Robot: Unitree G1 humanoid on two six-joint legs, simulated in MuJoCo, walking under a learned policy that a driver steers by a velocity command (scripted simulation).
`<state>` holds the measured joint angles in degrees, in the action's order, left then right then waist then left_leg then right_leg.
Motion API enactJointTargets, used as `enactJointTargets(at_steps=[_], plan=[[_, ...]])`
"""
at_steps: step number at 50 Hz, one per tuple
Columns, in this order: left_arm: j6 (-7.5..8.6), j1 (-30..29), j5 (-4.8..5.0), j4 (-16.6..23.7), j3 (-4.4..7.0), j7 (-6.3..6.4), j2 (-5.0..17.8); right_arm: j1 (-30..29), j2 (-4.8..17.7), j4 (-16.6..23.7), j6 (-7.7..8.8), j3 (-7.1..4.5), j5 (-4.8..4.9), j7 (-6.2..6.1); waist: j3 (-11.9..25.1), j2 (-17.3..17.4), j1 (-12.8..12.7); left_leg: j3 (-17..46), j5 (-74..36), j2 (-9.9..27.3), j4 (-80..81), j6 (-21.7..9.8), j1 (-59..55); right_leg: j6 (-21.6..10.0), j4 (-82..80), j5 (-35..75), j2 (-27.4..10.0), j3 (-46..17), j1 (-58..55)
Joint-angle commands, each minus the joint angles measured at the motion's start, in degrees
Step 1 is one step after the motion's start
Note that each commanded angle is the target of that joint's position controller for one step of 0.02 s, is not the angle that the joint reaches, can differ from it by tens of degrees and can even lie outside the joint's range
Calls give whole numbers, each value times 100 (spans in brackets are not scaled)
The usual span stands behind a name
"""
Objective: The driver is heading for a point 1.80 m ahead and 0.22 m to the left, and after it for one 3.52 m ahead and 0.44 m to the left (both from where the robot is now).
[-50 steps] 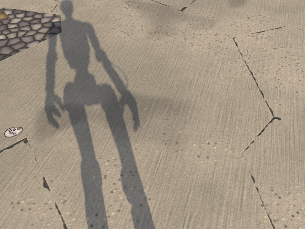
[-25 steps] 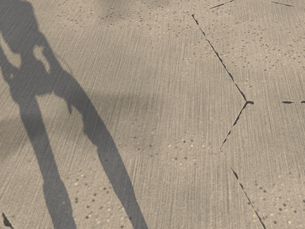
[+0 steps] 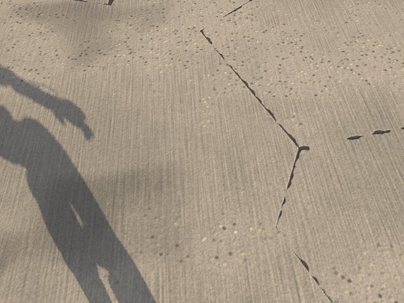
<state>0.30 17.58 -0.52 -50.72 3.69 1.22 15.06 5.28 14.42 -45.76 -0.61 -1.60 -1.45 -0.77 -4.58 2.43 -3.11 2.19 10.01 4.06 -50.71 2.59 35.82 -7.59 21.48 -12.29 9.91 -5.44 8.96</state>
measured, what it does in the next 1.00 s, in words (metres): steps on the spot: left foot, then right foot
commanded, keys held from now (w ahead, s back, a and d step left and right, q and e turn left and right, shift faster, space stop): no key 1.00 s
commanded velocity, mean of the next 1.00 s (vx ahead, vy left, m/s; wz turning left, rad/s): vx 0.02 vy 0.00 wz -0.08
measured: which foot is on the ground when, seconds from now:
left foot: up 0.00-0.16, down 0.18-1.00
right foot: down 0.00-0.18, up 0.20-0.46, down 0.48-1.00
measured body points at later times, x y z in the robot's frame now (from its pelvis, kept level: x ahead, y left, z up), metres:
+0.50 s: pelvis +0.06 +0.04 +0.00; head +0.08 +0.04 +0.45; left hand +0.13 +0.30 -0.15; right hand +0.14 -0.21 -0.13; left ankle +0.11 +0.13 -0.74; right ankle +0.03 -0.09 -0.74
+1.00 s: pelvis +0.07 +0.01 +0.00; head +0.07 +0.01 +0.45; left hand +0.09 +0.25 -0.15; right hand +0.07 -0.23 -0.15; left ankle +0.11 +0.13 -0.74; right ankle +0.03 -0.09 -0.74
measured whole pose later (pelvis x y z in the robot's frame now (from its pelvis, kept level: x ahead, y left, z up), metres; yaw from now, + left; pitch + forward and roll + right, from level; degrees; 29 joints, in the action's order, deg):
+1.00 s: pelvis +0.07 +0.01 +0.00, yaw -2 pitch -2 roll +0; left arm 0.6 15.2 -0.4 -63.9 -1.0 2.3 10.7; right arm 15.1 11.7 -62.8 -0.5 0.1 -0.5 -1.4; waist -1.7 0.5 0.9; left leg 0.9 8.9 -0.7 -21.8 -0.2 11.2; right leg -1.7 21.3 -15.0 2.4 -2.8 4.5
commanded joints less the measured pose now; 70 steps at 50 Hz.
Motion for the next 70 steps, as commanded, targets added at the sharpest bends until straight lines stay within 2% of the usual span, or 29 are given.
enactJointTargets(at_steps=[1,4,6,7,8,9,10,11,12,13,14,15,16,20,22,23,25,26,27,28,31,45,56,70], plan=[[-9,495,-64,201,134,66,734,-68,499,368,43,-79,41,-27,700,-686,-58,-97,126,-143,283,-91,-35,-199,157,4913,-1776,-979,-1033],[-40,428,-117,219,106,76,747,-19,529,361,88,-60,79,-55,583,-694,-37,-116,557,-298,794,-246,-477,-333,395,5126,-1874,-1100,-1066],[-46,231,-99,249,83,83,759,263,532,273,125,-55,104,-89,534,-707,108,-146,667,-409,1515,-400,-1165,-289,609,5070,-1837,-1165,-878],[-33,79,-44,267,64,90,760,528,518,180,152,-57,92,-114,543,-653,287,-171,284,-446,2222,-479,-1747,-157,818,4922,-1718,-1142,-706],[13,-76,43,307,28,89,728,878,541,84,216,-63,38,-149,668,-494,511,60,-925,-226,3040,-587,-2685,75,1136,4455,-1559,-1089,-307],[87,66,81,469,-84,73,456,1172,891,107,267,-107,-20,-217,1217,299,474,1195,-3318,969,3008,-905,-3796,334,1866,2488,-1214,-787,261],[-4,695,81,258,-54,93,358,945,972,168,201,-80,100,-193,1368,995,210,2103,-5608,1956,2716,-1876,-3862,478,2649,-1979,-257,-228,701],[-113,627,-52,157,8,118,636,1038,694,111,171,4,165,-142,1354,497,260,2185,-5179,1987,2735,-2218,-3559,517,3196,-2739,-334,-177,822],[-186,403,-46,117,-8,108,587,797,624,110,171,27,120,-123,1026,444,246,2054,-3968,1785,3023,-2200,-3132,583,3426,-2533,-424,-190,937],[-247,154,-43,88,-18,88,556,499,461,148,148,88,76,-117,716,191,182,1615,-2924,1346,3281,-1848,-2714,678,3347,-2151,-541,-252,843],[-298,59,-30,77,-32,45,496,310,421,144,141,127,43,-129,555,388,91,1246,-2396,1039,3451,-1548,-2461,762,3019,-1860,-622,-241,700],[-327,137,-20,-3,-67,10,424,243,457,98,135,127,15,-136,512,596,36,915,-2197,758,3502,-1360,-2361,856,2706,-1667,-634,-102,508],[-341,176,-11,-90,-93,-2,383,286,514,34,130,115,10,-134,547,634,39,736,-2044,602,3477,-1251,-2411,912,2341,-1592,-623,44,386],[-362,-71,18,-266,-153,52,300,626,696,-212,112,52,48,-94,664,566,246,898,-1228,615,3415,-1255,-2664,913,1205,-1139,-730,309,156],[-319,-41,16,-398,-184,65,257,517,718,-260,78,31,59,-84,622,534,152,911,-569,531,3367,-1118,-2457,817,355,-380,-774,420,-183],[-280,-66,-9,-451,-198,70,281,544,707,-297,65,24,61,-76,565,442,144,924,-192,482,3390,-951,-2242,764,-78,123,-861,319,-432],[-162,-190,-125,-436,-202,80,532,651,606,-335,70,25,76,-36,491,138,280,859,583,290,3362,-609,-1841,614,-230,342,-1481,-394,-637],[-134,-361,-29,-562,-185,56,624,714,466,-392,38,27,128,-13,118,-571,456,454,539,-72,3431,-546,-2203,481,-227,-36,-1489,-447,246],[-79,-424,-21,-581,-244,37,414,721,509,-510,26,19,108,-18,104,-569,418,417,203,-65,3251,-528,-2658,487,-429,-281,-1494,-485,545],[-31,-400,-17,-645,-267,40,366,778,493,-598,25,7,94,-25,118,-572,424,417,-38,-33,3174,-548,-2848,526,-504,-256,-1470,-444,614],[26,-286,0,-804,-280,84,398,885,500,-790,58,-7,72,-15,226,-506,431,433,-414,43,3128,-584,-2893,525,-503,109,-1417,-364,360],[50,0,8,-1194,-371,116,197,1109,305,-1487,43,71,93,-69,111,-272,379,376,-511,31,3159,-448,-2762,419,-517,345,-1432,-301,183],[62,191,12,-1336,-403,138,26,1280,140,-1790,37,108,94,-114,78,-284,383,355,-636,48,3076,-427,-2750,406,-468,571,-1410,-244,149],[74,438,6,-1409,-409,162,-128,1375,-19,-1984,27,118,97,-150,33,-264,376,332,-704,54,3010,-414,-2748,401,-422,703,-1399,-210,142]])
Keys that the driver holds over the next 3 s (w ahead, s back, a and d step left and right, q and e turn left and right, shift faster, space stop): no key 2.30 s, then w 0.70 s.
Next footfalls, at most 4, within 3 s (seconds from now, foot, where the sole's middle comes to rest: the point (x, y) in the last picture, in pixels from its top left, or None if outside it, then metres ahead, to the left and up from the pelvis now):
0.18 left None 0.15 0.13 -0.78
0.48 right None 0.07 -0.09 -0.78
2.62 left None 0.22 0.13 -0.78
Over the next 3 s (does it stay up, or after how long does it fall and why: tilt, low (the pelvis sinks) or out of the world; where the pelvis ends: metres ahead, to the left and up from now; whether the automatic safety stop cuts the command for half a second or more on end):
stays up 0.33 0.06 -0.01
